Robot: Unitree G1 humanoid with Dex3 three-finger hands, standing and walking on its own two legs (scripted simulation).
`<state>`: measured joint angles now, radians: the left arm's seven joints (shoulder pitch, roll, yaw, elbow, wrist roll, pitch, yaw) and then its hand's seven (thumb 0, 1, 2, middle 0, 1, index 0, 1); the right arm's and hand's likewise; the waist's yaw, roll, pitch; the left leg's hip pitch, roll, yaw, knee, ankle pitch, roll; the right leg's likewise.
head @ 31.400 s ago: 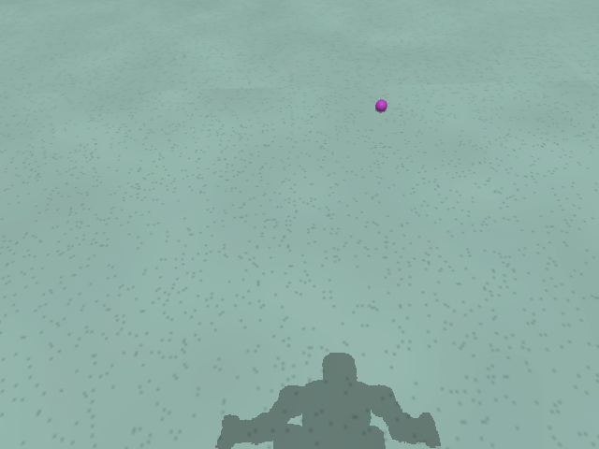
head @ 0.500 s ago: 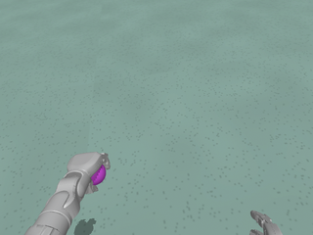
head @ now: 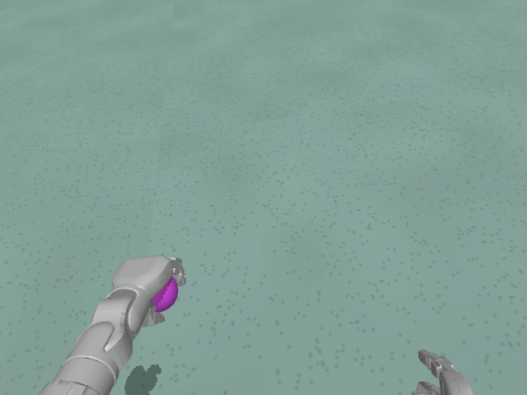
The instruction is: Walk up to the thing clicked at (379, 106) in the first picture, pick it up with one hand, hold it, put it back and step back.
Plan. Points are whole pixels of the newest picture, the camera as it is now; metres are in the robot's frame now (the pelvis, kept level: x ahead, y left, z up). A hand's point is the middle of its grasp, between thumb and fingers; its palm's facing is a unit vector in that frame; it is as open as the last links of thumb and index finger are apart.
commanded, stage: hold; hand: left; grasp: from above
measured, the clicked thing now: (158, 291) +0.31 +0.22 -0.05
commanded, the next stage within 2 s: crouch in 0.22 s
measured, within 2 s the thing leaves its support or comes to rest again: neither
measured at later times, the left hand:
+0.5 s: hand (154, 298) +0.30 +0.22 -0.05, palm faces -0.44 -0.07 -0.90, open 8.7 cm
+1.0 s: hand (182, 323) +0.33 +0.24 -0.26, palm faces -0.41 +0.02 -0.91, open 8.6 cm
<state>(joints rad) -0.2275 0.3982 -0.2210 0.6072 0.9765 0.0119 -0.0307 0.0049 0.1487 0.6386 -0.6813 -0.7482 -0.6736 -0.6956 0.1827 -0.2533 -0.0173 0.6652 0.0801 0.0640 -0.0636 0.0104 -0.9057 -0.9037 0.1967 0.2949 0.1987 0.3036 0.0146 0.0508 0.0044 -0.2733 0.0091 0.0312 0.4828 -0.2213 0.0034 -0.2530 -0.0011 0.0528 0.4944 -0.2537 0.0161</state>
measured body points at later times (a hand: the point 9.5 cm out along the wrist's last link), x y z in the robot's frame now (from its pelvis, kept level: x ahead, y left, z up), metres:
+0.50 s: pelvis +0.01 +0.00 +0.00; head +0.02 -0.02 +0.45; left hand +0.31 +0.23 +0.01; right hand +0.15 -0.25 -0.11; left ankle +0.02 +0.12 -0.74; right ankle +0.00 -0.13 -0.74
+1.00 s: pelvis -0.04 +0.00 -0.15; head +0.08 +0.02 +0.28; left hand +0.35 +0.24 -0.21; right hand +0.03 -0.29 -0.27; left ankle +0.02 +0.12 -0.74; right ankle +0.00 -0.13 -0.74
